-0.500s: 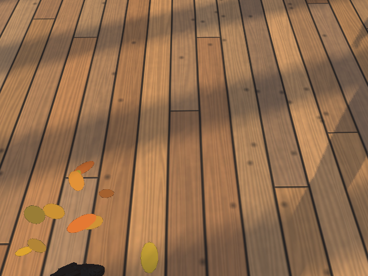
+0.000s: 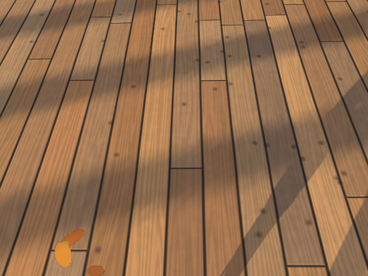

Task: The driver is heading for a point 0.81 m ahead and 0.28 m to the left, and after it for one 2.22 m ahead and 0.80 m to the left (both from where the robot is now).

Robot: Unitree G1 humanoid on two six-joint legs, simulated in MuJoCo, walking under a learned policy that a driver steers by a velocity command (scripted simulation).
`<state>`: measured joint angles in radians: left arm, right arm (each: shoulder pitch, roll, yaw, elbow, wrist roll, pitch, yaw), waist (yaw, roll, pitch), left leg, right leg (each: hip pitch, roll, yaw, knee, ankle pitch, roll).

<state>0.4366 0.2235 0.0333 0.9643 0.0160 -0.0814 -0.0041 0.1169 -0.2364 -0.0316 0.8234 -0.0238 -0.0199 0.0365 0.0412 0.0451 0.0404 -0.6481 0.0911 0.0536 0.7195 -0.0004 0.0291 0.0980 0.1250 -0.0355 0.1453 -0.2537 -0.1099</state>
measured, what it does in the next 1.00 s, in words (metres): walks ahead, turning left: left foot, then right foot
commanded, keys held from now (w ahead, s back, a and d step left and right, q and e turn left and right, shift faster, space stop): w+q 1.00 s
